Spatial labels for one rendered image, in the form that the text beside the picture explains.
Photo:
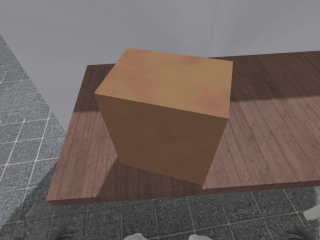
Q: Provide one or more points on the table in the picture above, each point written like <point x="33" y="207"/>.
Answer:
<point x="271" y="140"/>

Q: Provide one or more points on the carton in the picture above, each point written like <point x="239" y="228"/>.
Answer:
<point x="165" y="112"/>

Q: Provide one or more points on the right robot hand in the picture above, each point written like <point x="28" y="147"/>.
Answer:
<point x="300" y="232"/>

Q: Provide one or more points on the left robot hand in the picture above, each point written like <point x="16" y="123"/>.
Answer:
<point x="61" y="231"/>

